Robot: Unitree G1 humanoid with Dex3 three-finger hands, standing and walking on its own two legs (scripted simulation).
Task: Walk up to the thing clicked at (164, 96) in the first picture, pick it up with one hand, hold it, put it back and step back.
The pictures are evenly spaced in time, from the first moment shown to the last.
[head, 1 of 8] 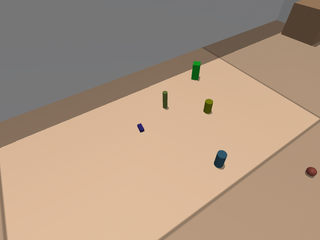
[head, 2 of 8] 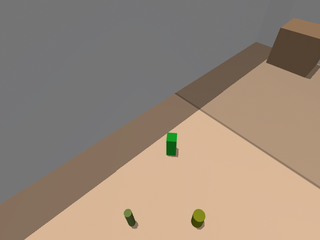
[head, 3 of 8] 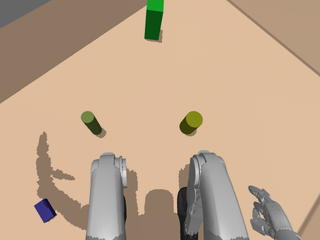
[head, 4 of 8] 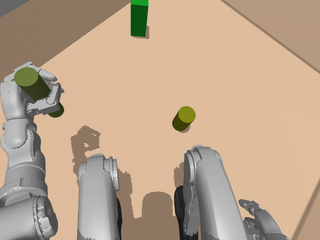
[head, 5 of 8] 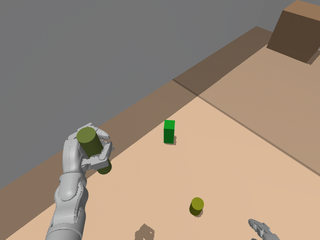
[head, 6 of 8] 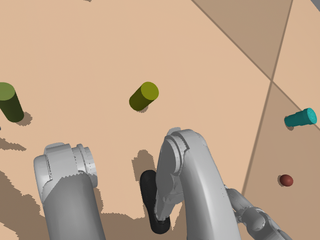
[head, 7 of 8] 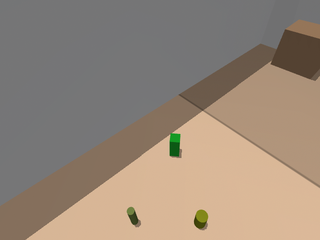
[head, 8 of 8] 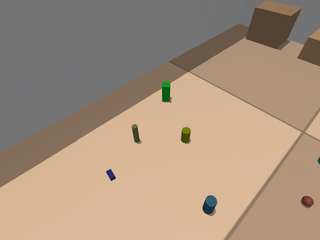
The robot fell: no
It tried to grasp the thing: yes
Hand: left
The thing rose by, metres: 0.69
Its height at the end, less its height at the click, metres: +0.00
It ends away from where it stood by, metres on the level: 0.01
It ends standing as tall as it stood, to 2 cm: yes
